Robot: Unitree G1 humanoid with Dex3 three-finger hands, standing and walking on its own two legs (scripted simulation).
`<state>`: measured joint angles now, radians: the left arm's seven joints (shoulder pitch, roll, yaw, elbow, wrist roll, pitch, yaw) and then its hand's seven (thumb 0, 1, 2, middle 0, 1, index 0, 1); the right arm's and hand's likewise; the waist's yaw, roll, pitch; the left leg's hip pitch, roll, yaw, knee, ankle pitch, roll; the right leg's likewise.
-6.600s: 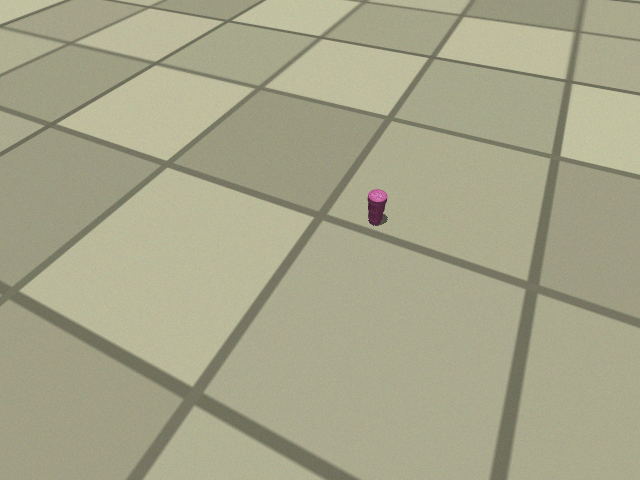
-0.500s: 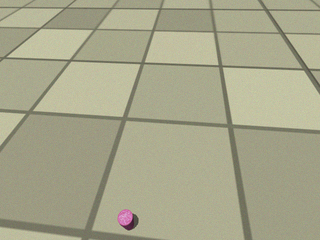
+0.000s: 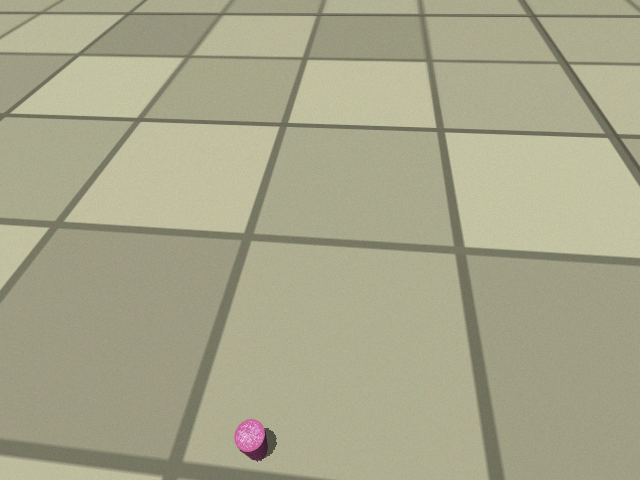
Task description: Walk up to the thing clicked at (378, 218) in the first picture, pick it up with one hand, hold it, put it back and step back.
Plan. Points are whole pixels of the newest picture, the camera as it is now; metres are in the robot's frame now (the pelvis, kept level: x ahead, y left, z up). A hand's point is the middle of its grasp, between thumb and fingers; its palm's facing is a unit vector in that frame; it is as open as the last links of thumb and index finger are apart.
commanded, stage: stand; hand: left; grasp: from the side
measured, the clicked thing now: (254, 443) +0.36 +0.24 -0.71
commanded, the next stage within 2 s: go down in 0.68 s
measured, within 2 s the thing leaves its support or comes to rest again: neither
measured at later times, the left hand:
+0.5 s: hand out of the picture +0.08 +0.26 -0.16, palm faces -0.03 -0.94 -0.35, open 7.4 cm
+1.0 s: hand out of the picture +0.15 +0.26 -0.16, palm faces +0.04 -0.94 -0.33, open 10.4 cm
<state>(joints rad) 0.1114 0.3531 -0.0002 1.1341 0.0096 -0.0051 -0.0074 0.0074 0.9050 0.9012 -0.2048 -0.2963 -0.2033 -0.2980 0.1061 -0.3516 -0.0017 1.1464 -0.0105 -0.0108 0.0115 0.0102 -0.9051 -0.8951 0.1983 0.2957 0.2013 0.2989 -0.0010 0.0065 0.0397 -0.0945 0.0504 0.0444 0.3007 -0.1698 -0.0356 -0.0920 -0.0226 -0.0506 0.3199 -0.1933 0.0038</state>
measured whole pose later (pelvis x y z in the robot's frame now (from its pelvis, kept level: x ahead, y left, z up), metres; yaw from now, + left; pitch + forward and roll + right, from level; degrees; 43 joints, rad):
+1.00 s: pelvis -0.01 +0.00 -0.01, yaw +0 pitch +5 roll +0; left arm -0.04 0.34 0.16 1.06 0.07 -0.01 -0.03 0.01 0.55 0.55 -0.10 -0.13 -0.11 -0.12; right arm 0.21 -0.27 -0.03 0.83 0.03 -0.05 -0.02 0.01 -0.95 -0.91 0.20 0.30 0.20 0.30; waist -0.02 -0.01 0.03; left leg -0.36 0.05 0.03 0.52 -0.25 -0.03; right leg -0.35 -0.03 -0.06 0.53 -0.27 0.00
